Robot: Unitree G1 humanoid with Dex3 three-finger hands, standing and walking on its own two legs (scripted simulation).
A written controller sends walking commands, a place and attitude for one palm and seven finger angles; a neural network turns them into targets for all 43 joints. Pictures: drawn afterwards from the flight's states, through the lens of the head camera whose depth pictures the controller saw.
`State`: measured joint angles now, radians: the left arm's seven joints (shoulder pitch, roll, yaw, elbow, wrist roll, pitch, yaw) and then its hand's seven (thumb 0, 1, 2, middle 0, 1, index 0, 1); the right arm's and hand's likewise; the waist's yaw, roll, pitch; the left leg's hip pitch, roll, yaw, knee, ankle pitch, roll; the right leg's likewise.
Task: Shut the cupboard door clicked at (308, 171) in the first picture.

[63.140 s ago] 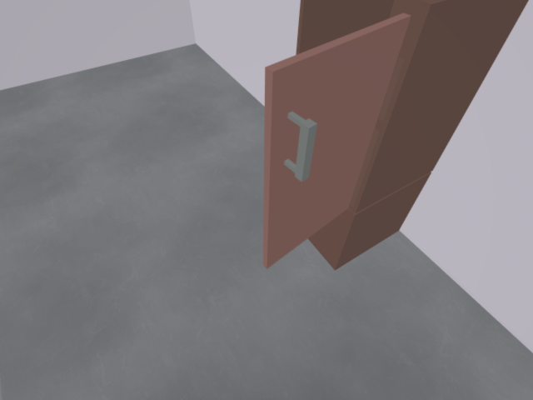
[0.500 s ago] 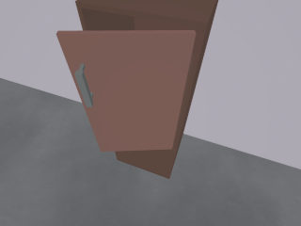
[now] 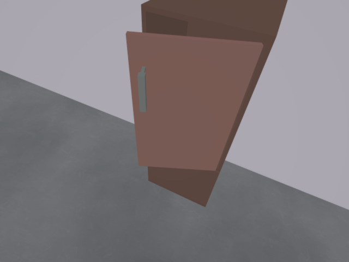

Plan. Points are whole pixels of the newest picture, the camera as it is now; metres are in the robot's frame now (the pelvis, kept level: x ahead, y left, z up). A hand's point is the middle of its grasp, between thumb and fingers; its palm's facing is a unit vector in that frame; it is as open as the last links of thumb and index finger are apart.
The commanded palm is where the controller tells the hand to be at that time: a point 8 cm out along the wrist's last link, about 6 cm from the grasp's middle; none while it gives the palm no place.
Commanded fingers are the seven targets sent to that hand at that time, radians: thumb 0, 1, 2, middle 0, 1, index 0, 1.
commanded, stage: come to a stop and stand still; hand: left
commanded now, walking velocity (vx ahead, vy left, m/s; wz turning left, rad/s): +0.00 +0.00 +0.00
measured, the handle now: (143, 89) +0.55 +0.14 +0.10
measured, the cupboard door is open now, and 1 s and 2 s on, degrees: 23 23 23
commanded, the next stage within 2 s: look again from close up in 1.04 s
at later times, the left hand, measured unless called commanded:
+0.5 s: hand out of the picture -0.03 +0.23 -0.18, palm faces +0.06 -0.99 -0.12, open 7.4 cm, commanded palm none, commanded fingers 0.00 0.90 0.90 -0.20 -0.30 -0.20 -0.30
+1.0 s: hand out of the picture -0.02 +0.31 -0.18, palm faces -0.04 -0.99 -0.13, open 7.4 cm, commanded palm none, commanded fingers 0.00 0.90 0.90 -0.20 -0.30 -0.20 -0.30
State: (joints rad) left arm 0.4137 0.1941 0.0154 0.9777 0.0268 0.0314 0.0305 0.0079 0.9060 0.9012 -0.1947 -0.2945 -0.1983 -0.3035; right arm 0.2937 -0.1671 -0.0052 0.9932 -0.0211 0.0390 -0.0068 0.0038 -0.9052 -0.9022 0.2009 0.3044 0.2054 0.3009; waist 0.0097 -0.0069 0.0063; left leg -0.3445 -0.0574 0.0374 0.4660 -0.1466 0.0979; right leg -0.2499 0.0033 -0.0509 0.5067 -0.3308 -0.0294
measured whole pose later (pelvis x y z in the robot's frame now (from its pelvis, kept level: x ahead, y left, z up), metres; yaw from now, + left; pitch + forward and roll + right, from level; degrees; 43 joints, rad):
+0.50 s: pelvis -0.05 +0.06 +0.01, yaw +0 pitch -1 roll -4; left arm 0.33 0.18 0.03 1.00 0.03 0.03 0.04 0.01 0.91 0.90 -0.19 -0.29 -0.20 -0.30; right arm 0.34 -0.12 -0.01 1.06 -0.01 0.02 -0.03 0.00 -0.90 -0.90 0.20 0.30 0.20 0.30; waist -0.01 -0.05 -0.05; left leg -0.28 -0.09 0.08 0.33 -0.06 0.10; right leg -0.34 0.01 0.01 0.92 -0.37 -0.01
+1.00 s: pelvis -0.08 +0.13 +0.01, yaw -2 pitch +1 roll -3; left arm 0.26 0.24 0.06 0.96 0.03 0.03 -0.01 0.01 0.91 0.90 -0.19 -0.29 -0.20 -0.30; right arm 0.46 -0.09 -0.01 1.09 -0.03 -0.01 -0.04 0.00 -0.90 -0.90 0.20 0.30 0.21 0.30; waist -0.04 -0.08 -0.01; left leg -0.30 0.00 0.01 0.46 -0.17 0.06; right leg -0.57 0.01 0.03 1.21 -0.22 -0.01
